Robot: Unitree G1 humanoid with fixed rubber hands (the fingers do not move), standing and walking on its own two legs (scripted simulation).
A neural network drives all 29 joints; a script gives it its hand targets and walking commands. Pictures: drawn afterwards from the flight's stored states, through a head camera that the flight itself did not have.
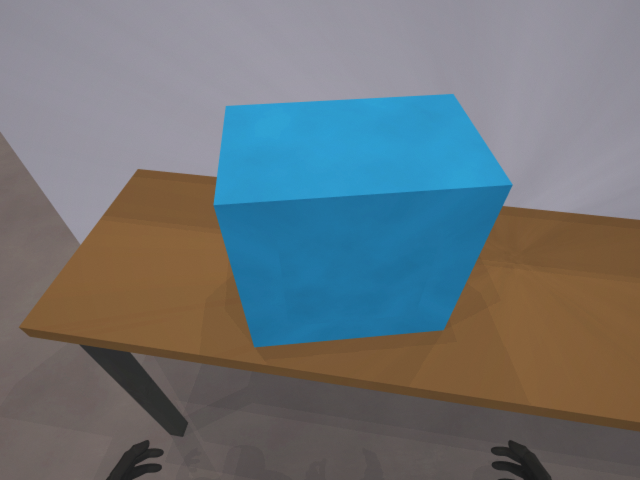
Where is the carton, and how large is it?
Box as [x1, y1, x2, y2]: [214, 94, 512, 346]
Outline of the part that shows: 453,94 226,106 214,197 214,208 254,346 443,329 512,184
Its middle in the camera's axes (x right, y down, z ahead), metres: +0.04 -0.02 +0.55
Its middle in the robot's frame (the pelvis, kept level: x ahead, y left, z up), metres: +0.45 +0.00 +0.07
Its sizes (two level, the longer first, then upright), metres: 0.295 0.184 0.294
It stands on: a table, 0.68 m high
